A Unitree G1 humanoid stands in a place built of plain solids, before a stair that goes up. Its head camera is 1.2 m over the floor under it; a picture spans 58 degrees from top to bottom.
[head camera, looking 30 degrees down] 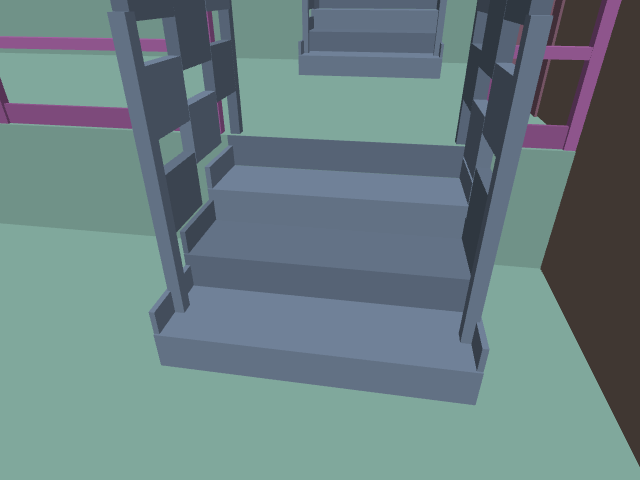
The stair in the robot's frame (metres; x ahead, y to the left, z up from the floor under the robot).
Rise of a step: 0.15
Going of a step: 0.30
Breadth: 1.12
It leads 9 degrees to the right of straight ahead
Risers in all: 4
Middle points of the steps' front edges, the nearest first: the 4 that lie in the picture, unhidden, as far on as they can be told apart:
1.06 0.03 0.15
1.36 -0.01 0.30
1.65 -0.06 0.45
1.95 -0.11 0.60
